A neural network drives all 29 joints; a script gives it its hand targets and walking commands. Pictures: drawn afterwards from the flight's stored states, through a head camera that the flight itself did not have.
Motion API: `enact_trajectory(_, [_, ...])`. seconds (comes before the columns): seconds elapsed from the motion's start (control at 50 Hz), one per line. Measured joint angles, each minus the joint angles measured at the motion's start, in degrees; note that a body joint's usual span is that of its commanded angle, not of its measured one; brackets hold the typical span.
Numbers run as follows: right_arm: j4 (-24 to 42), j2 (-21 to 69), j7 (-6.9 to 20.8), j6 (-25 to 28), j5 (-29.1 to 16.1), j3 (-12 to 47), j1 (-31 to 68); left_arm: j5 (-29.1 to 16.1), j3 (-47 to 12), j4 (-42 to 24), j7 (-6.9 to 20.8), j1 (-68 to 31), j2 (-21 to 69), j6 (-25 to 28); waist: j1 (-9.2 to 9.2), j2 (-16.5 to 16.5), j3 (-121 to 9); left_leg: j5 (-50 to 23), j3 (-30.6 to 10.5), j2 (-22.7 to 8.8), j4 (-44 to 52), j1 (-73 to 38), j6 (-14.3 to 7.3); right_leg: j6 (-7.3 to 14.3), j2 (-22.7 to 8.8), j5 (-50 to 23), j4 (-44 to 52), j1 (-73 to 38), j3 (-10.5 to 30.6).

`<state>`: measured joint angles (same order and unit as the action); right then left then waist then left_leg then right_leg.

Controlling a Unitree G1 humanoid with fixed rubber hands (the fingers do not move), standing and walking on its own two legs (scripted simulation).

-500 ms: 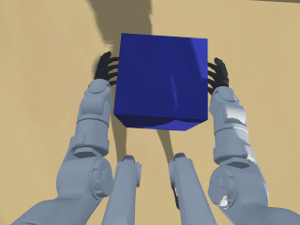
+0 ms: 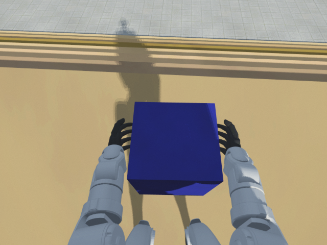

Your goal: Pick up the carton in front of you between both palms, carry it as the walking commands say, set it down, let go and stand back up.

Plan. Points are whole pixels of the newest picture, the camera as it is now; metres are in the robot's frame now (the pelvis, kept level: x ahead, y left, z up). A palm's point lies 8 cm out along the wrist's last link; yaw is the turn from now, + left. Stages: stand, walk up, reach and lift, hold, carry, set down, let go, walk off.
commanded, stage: reach and lift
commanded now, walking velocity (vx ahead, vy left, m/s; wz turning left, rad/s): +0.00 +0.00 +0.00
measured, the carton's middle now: (172, 154) +0.37 -0.01 -0.10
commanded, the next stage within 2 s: hold in 1.40 s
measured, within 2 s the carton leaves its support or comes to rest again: neither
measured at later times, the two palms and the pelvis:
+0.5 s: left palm (98, 144) +0.31 +0.15 +0.09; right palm (249, 141) +0.31 -0.15 +0.09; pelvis +0.02 +0.00 +0.07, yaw +0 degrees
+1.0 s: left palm (96, 140) +0.32 +0.15 +0.10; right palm (250, 138) +0.31 -0.15 +0.10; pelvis +0.02 +0.00 +0.07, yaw +0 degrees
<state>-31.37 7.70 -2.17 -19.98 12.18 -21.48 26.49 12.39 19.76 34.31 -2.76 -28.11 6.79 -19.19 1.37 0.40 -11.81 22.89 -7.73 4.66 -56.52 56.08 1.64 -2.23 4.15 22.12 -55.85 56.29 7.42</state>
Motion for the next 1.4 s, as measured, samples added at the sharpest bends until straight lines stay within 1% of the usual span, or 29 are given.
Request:
enact_trajectory(0.1, [1.36,0.59,0.10,-0.92,0.16,1.65,-4.19,0.10,-1.01,-2.02,0.21,4.69,0.75,-0.96,-0.27,-0.14,1.07,-2.02,-0.28,-0.53,7.79,-10.44,-0.16,0.43,-0.39,-1.95,7.55,-10.32,0.28])
enact_trajectory(0.2, [3.60,1.15,0.17,-3.04,0.37,3.36,-8.19,0.04,-2.33,-4.62,0.41,9.00,1.28,-3.10,-0.64,-0.26,2.17,-4.33,-0.55,-1.10,15.64,-20.97,-0.33,0.80,-0.81,-4.17,15.21,-20.77,0.49])
enact_trajectory(0.3, [6.71,1.01,0.26,-6.51,0.35,5.73,-11.46,0.21,-3.86,-8.28,0.49,12.50,1.83,-6.64,-1.01,-0.31,3.76,-6.55,-0.82,-1.65,22.75,-31.32,-0.47,1.07,-1.23,-6.37,22.28,-31.12,0.57])
enact_trajectory(0.38, [8.63,0.73,0.39,-9.93,0.60,7.39,-12.57,0.65,-5.36,-10.99,0.51,14.14,1.67,-10.28,-0.97,-0.31,4.97,-8.18,-1.00,-2.02,27.47,-38.56,-0.55,1.24,-1.52,-7.98,27.01,-38.40,0.56])
enact_trajectory(0.48, [8.66,0.96,1.27,-13.61,2.75,6.98,-11.57,2.78,-4.86,-11.15,1.50,13.26,1.85,-14.00,-0.97,-0.27,6.63,-9.27,-1.01,-2.24,30.22,-44.16,-0.64,1.33,-1.71,-9.09,29.84,-44.05,0.56])
enact_trajectory(0.6, [7.69,1.54,2.21,-15.25,4.98,4.99,-9.25,4.84,-2.88,-10.11,2.37,10.86,2.45,-15.67,-1.05,-0.21,9.33,-9.49,-0.87,-2.18,29.77,-45.55,-0.69,1.24,-1.75,-9.36,29.50,-45.49,0.51])
enact_trajectory(0.8, [9.16,1.99,2.65,-15.34,5.41,3.94,-7.69,5.12,-1.98,-11.66,2.64,9.34,2.90,-15.84,-1.03,-0.31,11.42,-9.98,-0.57,-2.14,30.00,-45.86,-0.74,1.07,-1.91,-9.85,29.71,-45.76,0.57])
enact_trajectory(1.22, [13.41,1.05,2.30,-18.52,4.18,8.03,-11.27,3.90,-6.07,-15.87,2.33,12.90,1.97,-19.06,-1.05,-0.28,10.80,-10.92,-0.46,-2.57,34.85,-50.52,-0.85,1.34,-2.25,-10.61,34.21,-50.28,0.36])
enact_trajectory(1.4, [14.74,0.93,2.24,-19.91,3.92,8.72,-11.80,3.70,-6.77,-17.20,2.32,13.43,1.84,-20.50,-1.08,-0.28,10.90,-11.08,-0.52,-2.65,35.51,-51.70,-0.85,1.42,-2.28,-10.76,34.91,-51.50,0.20])
